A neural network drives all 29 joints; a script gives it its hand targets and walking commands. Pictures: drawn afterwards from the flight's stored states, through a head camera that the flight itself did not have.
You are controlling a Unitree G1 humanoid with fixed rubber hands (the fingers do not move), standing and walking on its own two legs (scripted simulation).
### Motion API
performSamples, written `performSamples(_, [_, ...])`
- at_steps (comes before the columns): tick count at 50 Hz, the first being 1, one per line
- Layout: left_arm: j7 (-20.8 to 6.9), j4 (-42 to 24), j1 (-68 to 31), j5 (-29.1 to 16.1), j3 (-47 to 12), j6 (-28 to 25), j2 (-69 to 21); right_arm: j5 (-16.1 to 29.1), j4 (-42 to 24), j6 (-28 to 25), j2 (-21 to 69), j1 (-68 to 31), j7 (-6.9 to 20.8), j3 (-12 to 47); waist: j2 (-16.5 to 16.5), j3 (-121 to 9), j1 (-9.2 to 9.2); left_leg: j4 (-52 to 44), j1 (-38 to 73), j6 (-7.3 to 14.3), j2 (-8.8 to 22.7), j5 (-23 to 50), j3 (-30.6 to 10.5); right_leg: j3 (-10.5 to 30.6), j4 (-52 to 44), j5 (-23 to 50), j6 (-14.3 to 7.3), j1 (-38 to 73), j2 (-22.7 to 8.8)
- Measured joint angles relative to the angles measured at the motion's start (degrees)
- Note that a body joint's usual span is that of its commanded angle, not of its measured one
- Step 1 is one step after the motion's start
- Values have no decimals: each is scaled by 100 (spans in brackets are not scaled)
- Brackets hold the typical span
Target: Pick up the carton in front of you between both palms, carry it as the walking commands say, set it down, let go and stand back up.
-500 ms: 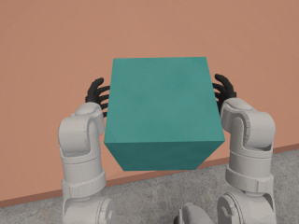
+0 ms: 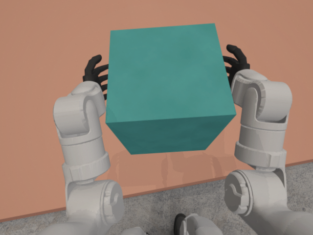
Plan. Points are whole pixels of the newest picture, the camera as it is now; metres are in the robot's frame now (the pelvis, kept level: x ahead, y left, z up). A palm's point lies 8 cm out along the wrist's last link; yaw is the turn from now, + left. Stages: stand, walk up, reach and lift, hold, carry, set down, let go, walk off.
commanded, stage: carry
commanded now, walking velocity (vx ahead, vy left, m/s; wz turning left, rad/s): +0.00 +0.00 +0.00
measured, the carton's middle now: (165, 100) +0.41 +0.00 +0.07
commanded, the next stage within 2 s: none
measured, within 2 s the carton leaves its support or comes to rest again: neither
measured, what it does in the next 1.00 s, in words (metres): stands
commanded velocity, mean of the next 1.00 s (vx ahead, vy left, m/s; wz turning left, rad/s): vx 0.00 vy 0.00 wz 0.00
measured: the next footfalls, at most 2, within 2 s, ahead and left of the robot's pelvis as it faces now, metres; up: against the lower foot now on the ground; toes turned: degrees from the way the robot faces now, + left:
none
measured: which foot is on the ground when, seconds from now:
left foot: down 0.00-1.00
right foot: down 0.00-1.00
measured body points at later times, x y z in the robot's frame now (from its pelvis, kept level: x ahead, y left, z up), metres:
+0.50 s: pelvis +0.04 +0.03 +0.01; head +0.07 +0.03 +0.46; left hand +0.42 +0.17 +0.12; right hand +0.42 -0.13 +0.12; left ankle -0.05 +0.11 -0.73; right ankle +0.03 -0.08 -0.72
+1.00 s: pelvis +0.00 +0.02 +0.00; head -0.02 +0.02 +0.45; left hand +0.35 +0.17 +0.12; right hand +0.36 -0.13 +0.13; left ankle -0.05 +0.11 -0.73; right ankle +0.03 -0.08 -0.73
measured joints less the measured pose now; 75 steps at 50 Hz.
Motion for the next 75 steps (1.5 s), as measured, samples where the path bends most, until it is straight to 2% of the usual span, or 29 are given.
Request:
performSamples(4, [-1,164,186,4,-62,-24,-28,-23,66,-32,54,281,7,24,16,-258,40,164,59,-1,18,58,14,7,69,7,9,104,4])
performSamples(10, [-7,799,521,12,-226,-162,2,-102,612,-174,65,686,61,113,27,-601,26,-337,534,25,-30,133,24,7,67,135,110,333,-38])
performSamples(14, [-13,1033,738,-16,-327,-271,50,-102,873,-325,62,909,74,241,46,-745,45,-240,629,69,-39,218,31,26,-524,-5,249,815,-3])
performSamples(17, [-13,1155,767,-46,-416,-378,85,-55,948,-401,-25,962,77,339,95,-782,110,-38,600,-7,-7,193,54,47,-662,-9,180,928,34])
performSamples(19, [-13,1227,792,-54,-471,-423,85,-32,971,-408,-70,1002,77,369,108,-825,105,-439,840,-40,-29,92,68,60,-558,11,159,887,21])
performSamples(22, [-13,1305,773,-69,-546,-438,125,-7,1040,-401,-116,969,77,377,69,-856,24,-963,1067,63,-110,54,53,44,-275,-8,220,728,-64])
performSamples(26, [-13,1291,847,-84,-544,-390,172,-11,1167,-438,-83,977,77,431,45,-881,-11,-785,999,164,-140,-13,38,37,-412,-171,324,854,-85])
performSamples(32, [-13,1385,849,-93,-554,-423,148,0,1164,-408,-136,1024,78,479,143,-883,94,-350,806,61,-81,-160,36,23,-426,-221,238,860,-44])
performSamples(37, [-13,1477,864,-104,-575,-420,172,-7,1287,-407,-132,1006,78,472,68,-945,62,-443,828,180,-162,-317,33,32,-158,-409,301,717,-134])
performSamples(61, [-16,2091,827,-116,-635,-371,234,26,1894,-386,-208,1005,82,526,30,-1214,75,-361,676,159,-152,7,50,20,-345,44,212,690,-129])
performSamples(75, [-18,2061,776,-131,-627,-345,255,18,1837,-353,-213,971,83,541,30,-1134,88,-336,531,165,-167,107,66,29,-379,176,197,570,-145])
